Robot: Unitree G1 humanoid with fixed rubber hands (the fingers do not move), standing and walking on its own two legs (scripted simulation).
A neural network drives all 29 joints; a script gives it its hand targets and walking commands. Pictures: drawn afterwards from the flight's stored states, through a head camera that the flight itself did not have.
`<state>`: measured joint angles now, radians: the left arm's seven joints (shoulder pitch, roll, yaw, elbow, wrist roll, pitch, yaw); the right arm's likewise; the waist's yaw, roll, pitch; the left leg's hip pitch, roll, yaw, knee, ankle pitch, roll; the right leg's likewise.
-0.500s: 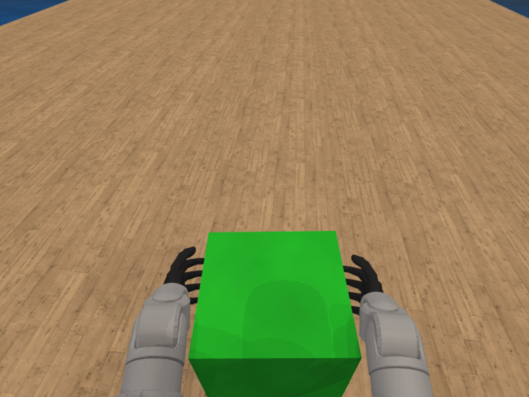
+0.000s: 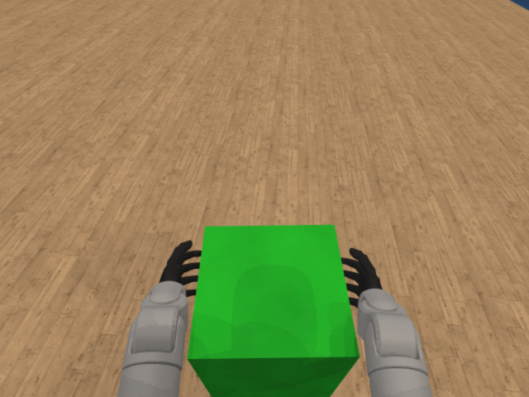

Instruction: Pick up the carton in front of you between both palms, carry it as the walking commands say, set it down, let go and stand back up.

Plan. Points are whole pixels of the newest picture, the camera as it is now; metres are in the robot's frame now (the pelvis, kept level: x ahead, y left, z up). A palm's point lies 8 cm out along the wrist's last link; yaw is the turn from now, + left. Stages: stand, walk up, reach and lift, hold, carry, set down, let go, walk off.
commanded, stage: hold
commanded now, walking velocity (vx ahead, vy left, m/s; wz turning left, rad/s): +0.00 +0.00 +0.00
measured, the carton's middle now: (270, 316) +0.29 +0.00 -0.05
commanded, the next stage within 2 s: set down in 0.20 s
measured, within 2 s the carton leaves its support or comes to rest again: neither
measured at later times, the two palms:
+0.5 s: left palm (188, 273) +0.32 +0.14 +0.02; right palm (374, 304) +0.29 -0.16 +0.02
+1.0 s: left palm (203, 323) +0.34 +0.13 -0.20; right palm (342, 328) +0.34 -0.17 -0.19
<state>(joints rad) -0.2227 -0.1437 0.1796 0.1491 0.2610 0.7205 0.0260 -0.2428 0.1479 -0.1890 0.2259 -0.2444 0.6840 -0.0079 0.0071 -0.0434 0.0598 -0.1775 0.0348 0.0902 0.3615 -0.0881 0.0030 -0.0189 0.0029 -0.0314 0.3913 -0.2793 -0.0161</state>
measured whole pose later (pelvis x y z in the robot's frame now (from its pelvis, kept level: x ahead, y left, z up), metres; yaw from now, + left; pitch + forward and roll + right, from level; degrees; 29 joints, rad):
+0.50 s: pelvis -0.03 +0.02 -0.01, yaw -7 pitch -7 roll +0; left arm -0.54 -0.21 0.48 0.48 0.41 0.59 0.00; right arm -0.52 0.18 -0.50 0.59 -0.43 0.50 0.06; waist 0.02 -0.06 0.10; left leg -0.25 -0.04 0.01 0.53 -0.17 0.03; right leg -0.15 0.02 0.09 0.60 -0.34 -0.02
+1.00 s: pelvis -0.05 +0.00 -0.12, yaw -7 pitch +32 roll -1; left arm -0.57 -0.14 0.38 0.48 0.21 0.13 0.08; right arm -0.67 0.05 -0.32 0.67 -0.15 0.11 -0.03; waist 0.04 -0.06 -0.09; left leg -1.40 0.00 -0.03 1.11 -0.28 -0.01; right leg -1.29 0.08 0.03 1.21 -0.48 -0.01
